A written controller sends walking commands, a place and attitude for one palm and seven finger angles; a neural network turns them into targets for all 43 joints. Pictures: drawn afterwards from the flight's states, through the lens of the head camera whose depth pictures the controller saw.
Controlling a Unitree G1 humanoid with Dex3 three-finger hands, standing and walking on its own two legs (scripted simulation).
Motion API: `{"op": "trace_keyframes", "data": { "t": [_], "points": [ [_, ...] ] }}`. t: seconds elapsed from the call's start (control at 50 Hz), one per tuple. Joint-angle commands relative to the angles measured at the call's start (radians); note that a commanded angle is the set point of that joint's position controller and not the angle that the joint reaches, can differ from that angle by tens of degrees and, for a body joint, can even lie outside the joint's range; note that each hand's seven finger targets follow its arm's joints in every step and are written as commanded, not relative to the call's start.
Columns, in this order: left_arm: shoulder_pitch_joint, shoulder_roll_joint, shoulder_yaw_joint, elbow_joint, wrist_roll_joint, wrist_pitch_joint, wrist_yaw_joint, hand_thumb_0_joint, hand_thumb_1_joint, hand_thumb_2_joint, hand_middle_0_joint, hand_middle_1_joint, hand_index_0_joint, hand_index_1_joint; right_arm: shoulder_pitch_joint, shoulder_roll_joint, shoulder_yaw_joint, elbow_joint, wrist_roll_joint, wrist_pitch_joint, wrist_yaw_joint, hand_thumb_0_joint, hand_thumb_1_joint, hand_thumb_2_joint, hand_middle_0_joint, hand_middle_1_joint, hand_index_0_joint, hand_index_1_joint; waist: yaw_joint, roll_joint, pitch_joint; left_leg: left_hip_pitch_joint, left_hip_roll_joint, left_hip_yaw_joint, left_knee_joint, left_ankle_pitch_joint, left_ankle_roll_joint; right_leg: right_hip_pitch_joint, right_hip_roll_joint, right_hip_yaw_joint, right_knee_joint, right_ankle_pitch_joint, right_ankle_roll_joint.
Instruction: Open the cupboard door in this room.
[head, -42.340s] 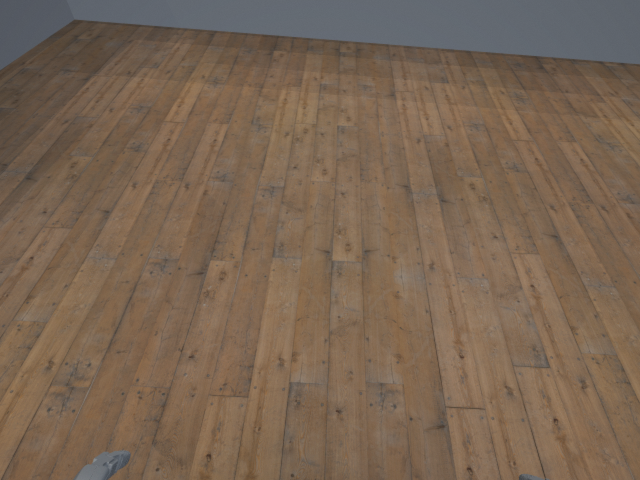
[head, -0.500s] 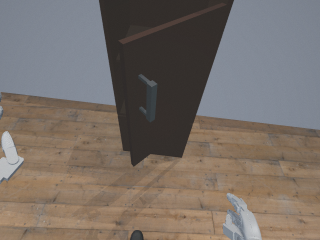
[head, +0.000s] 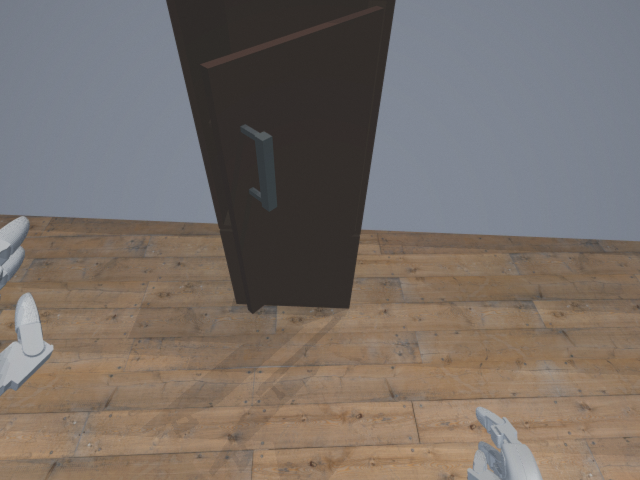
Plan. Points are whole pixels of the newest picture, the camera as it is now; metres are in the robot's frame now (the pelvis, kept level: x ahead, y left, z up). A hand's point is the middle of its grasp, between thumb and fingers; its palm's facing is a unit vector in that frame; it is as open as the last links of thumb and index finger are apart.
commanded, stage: stop stepping back and stand still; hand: left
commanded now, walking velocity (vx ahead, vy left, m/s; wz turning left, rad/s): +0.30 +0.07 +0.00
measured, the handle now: (258, 169) +0.56 +0.11 +0.09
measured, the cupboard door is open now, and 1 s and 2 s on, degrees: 48 48 48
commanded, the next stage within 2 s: let the arm hang, fingers relaxed in 0.50 s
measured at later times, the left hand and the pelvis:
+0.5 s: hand out of the picture +0.18 +0.28 +0.18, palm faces +0.44 -0.76 -0.48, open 7.4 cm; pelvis -0.02 +0.02 +0.00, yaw +1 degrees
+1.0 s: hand out of the picture +0.02 +0.18 -0.16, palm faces +0.09 -0.98 -0.20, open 6.9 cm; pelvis -0.04 -0.01 +0.00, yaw +6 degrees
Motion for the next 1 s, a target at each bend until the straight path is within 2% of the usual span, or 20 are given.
{"op": "trace_keyframes", "data": {
  "t": [0.0, 0.08, 0.18, 0.26, 0.34, 0.42, 0.5, 0.56, 0.58, 0.6, 0.64, 0.66, 0.7, 0.74, 0.8, 0.82, 0.84, 0.86, 0.9, 0.98],
  "points": [
    [-0.069, 0.166, 0.157, -0.163, 0.002, -0.088, 0.033, 0.0, 0.9, 0.9, -0.2, -0.3, -0.2, -0.3, -0.103, -0.136, -0.074, -0.111, -0.012, -0.014, -0.014, 0.0, -0.9, -0.9, 0.2, 0.3, 0.2, 0.3, 0.025, -0.101, 0.064, -0.149, 0.024, -0.06, 0.579, -0.152, -0.051, -0.281, -0.378, 0.505, -0.479, -0.489, -0.119],
    [-0.183, 0.146, 0.116, -0.029, 0.021, -0.113, 0.027, 0.0, 0.9, 0.9, -0.2, -0.3, -0.2, -0.3, -0.086, -0.107, -0.049, -0.089, -0.01, -0.031, -0.029, 0.0, -0.9, -0.9, 0.2, 0.3, 0.2, 0.3, 0.014, -0.03, 0.013, -0.097, 0.089, -0.024, 0.375, -0.075, -0.023, -0.187, -0.28, 0.265, -0.378, -0.275, -0.08],
    [-0.175, 0.126, 0.089, -0.079, 0.031, -0.102, 0.051, 0.0, 0.9, 0.9, -0.2, -0.3, -0.2, -0.3, -0.075, -0.108, -0.05, -0.09, -0.014, -0.076, -0.051, 0.0, -0.9, -0.9, 0.2, 0.3, 0.2, 0.3, 0.048, -0.082, -0.063, 0.109, 0.037, 0.072, -0.063, -0.127, 0.014, -0.039, -0.236, 0.221, -0.293, -0.199, -0.059],
    [-0.134, 0.156, 0.134, -0.239, 0.017, -0.116, 0.06, 0.0, 0.9, 0.9, -0.2, -0.3, -0.2, -0.3, -0.076, -0.14, -0.06, -0.133, -0.006, -0.077, -0.041, 0.0, -0.9, -0.9, 0.2, 0.3, 0.2, 0.3, 0.047, 0.174, -0.143, 0.275, 0.243, -0.213, -0.165, 0.184, 0.086, -0.078, -0.054, 0.036, 0.08, 0.131, 0.046],
    [-0.145, 0.189, 0.167, -0.265, 0.026, -0.113, 0.045, 0.0, 0.9, 0.9, -0.2, -0.3, -0.2, -0.3, -0.08, -0.118, -0.05, -0.108, -0.014, -0.095, -0.022, 0.0, -0.9, -0.9, 0.2, 0.3, 0.2, 0.3, 0.044, 0.276, -0.032, 0.19, 0.262, -0.163, -0.209, 0.301, 0.07, -0.115, -0.029, -0.05, 0.107, -0.076, 0.054],
    [-0.133, 0.141, 0.135, -0.154, 0.018, -0.101, 0.039, 0.0, 0.9, 0.9, -0.2, -0.3, -0.2, -0.3, -0.077, -0.129, -0.049, -0.107, -0.003, -0.089, -0.013, 0.0, -0.9, -0.9, 0.2, 0.3, 0.2, 0.3, 0.038, 0.178, -0.022, 0.088, 0.211, -0.062, -0.091, 0.284, 0.032, 0.058, -0.031, -0.023, -0.056, 0.184, 0.031],
    [-0.064, 0.143, 0.148, -0.089, -0.007, -0.092, 0.033, 0.0, 0.9, 0.9, -0.2, -0.3, -0.2, -0.3, -0.064, -0.1, -0.058, -0.108, 0.007, -0.06, -0.001, 0.0, -0.9, -0.9, 0.2, 0.3, 0.2, 0.3, 0.031, -0.161, -0.097, -0.019, 0.046, 0.025, 0.199, -0.12, -0.026, 0.107, -0.257, 0.335, -0.212, 0.304, -0.097],
    [-0.075, 0.142, 0.154, -0.119, -0.004, -0.092, 0.037, 0.0, 0.9, 0.9, -0.2, -0.3, -0.2, -0.3, -0.085, -0.09, -0.043, -0.11, 0.006, -0.045, -0.003, 0.0, -0.9, -0.9, 0.2, 0.3, 0.2, 0.3, 0.039, -0.095, -0.1, -0.024, 0.073, -0.021, 0.169, -0.231, -0.016, 0.108, -0.285, 0.276, -0.211, 0.304, -0.106],
    [-0.194, -0.069, -0.249, 0.611, 0.11, 0.089, -0.087, 0.0, 0.9, 0.9, -0.2, -0.3, -0.2, -0.3, -0.06, -0.171, -0.089, 0.136, -0.008, -0.044, 0.085, 0.0, -0.9, -0.9, 0.2, 0.3, 0.2, 0.3, -0.02, -0.022, -0.049, -0.058, 0.124, -0.043, 0.229, -0.159, -0.012, -0.056, -0.328, 0.132, -0.022, 0.503, -0.095],
    [-0.184, -0.108, -0.254, 0.64, 0.086, 0.153, -0.112, 0.0, 0.9, 0.9, -0.2, -0.3, -0.2, -0.3, 0.041, -0.109, -0.079, 0.128, -0.002, 0.027, 0.081, 0.0, -0.9, -0.9, 0.2, 0.3, 0.2, 0.3, -0.026, 0.019, -0.096, 0.104, 0.095, -0.043, 0.112, -0.015, -0.021, -0.152, -0.228, 0.086, 0.041, 0.349, -0.06],
    [-0.21, -0.174, -0.295, 0.64, 0.071, 0.181, -0.124, 0.0, 0.9, 0.9, -0.2, -0.3, -0.2, -0.3, 0.039, -0.177, -0.076, 0.096, -0.029, 0.054, 0.068, 0.0, -0.9, -0.9, 0.2, 0.3, 0.2, 0.3, -0.014, 0.238, -0.024, 0.084, 0.335, -0.401, -0.149, 0.357, 0.126, -0.373, -0.03, -0.008, 0.422, -0.208, 0.062],
    [-0.249, -0.152, -0.301, 0.656, 0.07, 0.181, -0.118, 0.0, 0.9, 0.9, -0.2, -0.3, -0.2, -0.3, 0.046, -0.201, -0.073, 0.07, -0.042, 0.058, 0.055, 0.0, -0.9, -0.9, 0.2, 0.3, 0.2, 0.3, -0.019, 0.127, -0.054, 0.103, 0.399, -0.493, -0.157, 0.48, 0.205, -0.39, -0.031, 0.099, 0.564, -0.263, 0.062],
    [-0.321, -0.147, -0.31, 0.747, 0.073, 0.177, -0.116, 0.0, 0.9, 0.9, -0.2, -0.3, -0.2, -0.3, 0.002, -0.196, -0.067, 0.057, -0.065, 0.055, 0.036, 0.0, -0.9, -0.9, 0.2, 0.3, 0.2, 0.3, 0.001, -0.033, -0.049, 0.134, 0.38, -0.453, -0.107, 0.677, 0.234, -0.397, -0.06, 0.145, 0.599, -0.234, 0.074],
    [-0.371, -0.135, -0.321, 0.88, 0.065, 0.175, -0.111, 0.0, 0.9, 0.9, -0.2, -0.3, -0.2, -0.3, -0.012, -0.181, -0.054, 0.09, -0.063, 0.065, 0.029, 0.0, -0.9, -0.9, 0.2, 0.3, 0.2, 0.3, 0.017, 0.01, -0.053, 0.17, 0.341, -0.346, -0.086, 0.823, 0.205, -0.342, -0.062, 0.136, 0.515, -0.2, 0.078],
    [-0.274, -0.113, -0.33, 1.078, 0.056, 0.172, -0.114, 0.0, 0.9, 0.9, -0.2, -0.3, -0.2, -0.3, -0.068, -0.175, -0.049, 0.142, -0.039, 0.091, 0.034, 0.0, -0.9, -0.9, 0.2, 0.3, 0.2, 0.3, 0.087, 0.159, -0.091, 0.095, 0.223, -0.168, -0.049, 0.53, 0.09, -0.013, -0.047, 0.084, 0.09, -0.004, 0.062],
    [-0.224, -0.079, -0.327, 1.141, 0.058, 0.16, -0.114, 0.0, 0.9, 0.9, -0.2, -0.3, -0.2, -0.3, -0.063, -0.148, -0.047, 0.16, -0.026, 0.097, 0.037, 0.0, -0.9, -0.9, 0.2, 0.3, 0.2, 0.3, 0.101, 0.11, -0.129, 0.055, 0.137, -0.116, 0.024, 0.286, 0.033, 0.105, -0.077, 0.167, -0.056, 0.206, 0.048],
    [-0.213, -0.007, -0.324, 1.186, 0.066, 0.148, -0.108, 0.0, 0.9, 0.9, -0.2, -0.3, -0.2, -0.3, -0.024, -0.09, -0.041, 0.164, -0.009, 0.108, 0.043, 0.0, -0.9, -0.9, 0.2, 0.3, 0.2, 0.3, 0.078, -0.081, -0.152, -0.025, 0.032, -0.046, 0.114, -0.077, -0.025, 0.146, -0.242, 0.402, -0.16, 0.347, -0.007],
    [-0.245, 0.008, -0.333, 1.217, 0.062, 0.146, -0.11, 0.0, 0.9, 0.9, -0.2, -0.3, -0.2, -0.3, 0.004, -0.077, -0.04, 0.187, -0.008, 0.119, 0.042, 0.0, -0.9, -0.9, 0.2, 0.3, 0.2, 0.3, 0.057, -0.092, -0.112, -0.009, 0.008, -0.026, 0.192, -0.296, -0.037, 0.066, -0.347, 0.5, -0.235, 0.337, -0.082],
    [-0.325, -0.053, -0.331, 1.26, 0.066, 0.145, -0.111, 0.0, 0.9, 0.9, -0.2, -0.3, -0.2, -0.3, 0.017, -0.07, -0.056, 0.244, -0.017, 0.135, 0.042, 0.0, -0.9, -0.9, 0.2, 0.3, 0.2, 0.3, 0.035, -0.043, -0.05, 0.049, 0.025, -0.04, 0.268, -0.276, -0.022, -0.056, -0.277, 0.44, -0.274, 0.159, -0.118],
    [-0.354, -0.11, -0.329, 1.341, 0.062, 0.149, -0.096, 0.0, 0.9, 0.9, -0.2, -0.3, -0.2, -0.3, 0.07, -0.042, -0.057, 0.314, -0.011, 0.142, 0.034, 0.0, -0.9, -0.9, 0.2, 0.3, 0.2, 0.3, 0.025, -0.058, -0.048, 0.052, 0.051, -0.037, 0.161, -0.218, -0.017, 0.073, -0.242, 0.315, -0.231, 0.391, -0.128]
  ]
}}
